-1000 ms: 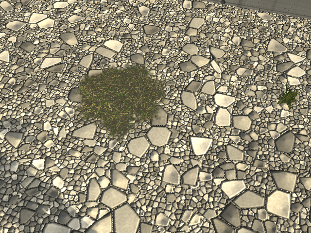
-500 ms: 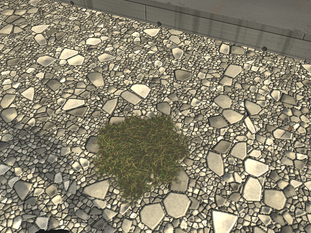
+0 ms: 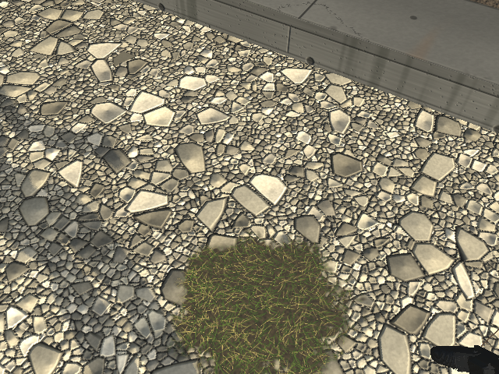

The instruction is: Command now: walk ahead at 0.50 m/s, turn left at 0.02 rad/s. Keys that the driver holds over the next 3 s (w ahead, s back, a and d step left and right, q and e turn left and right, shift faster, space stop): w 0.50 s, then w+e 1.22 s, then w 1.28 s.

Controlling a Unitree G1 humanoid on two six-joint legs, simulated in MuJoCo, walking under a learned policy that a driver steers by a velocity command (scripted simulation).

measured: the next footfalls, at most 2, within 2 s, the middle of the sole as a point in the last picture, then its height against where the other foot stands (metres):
right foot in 0.46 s outside the picture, level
left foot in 0.94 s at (247, 289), level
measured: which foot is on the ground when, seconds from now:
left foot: down 0.00-0.48, up 0.50-0.92, down 0.94-1.00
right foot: up 0.00-0.44, down 0.46-0.96, up 0.98-1.00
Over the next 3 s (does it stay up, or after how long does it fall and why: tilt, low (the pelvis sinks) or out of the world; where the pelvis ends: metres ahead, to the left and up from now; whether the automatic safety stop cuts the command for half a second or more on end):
stays up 1.38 -0.62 0.02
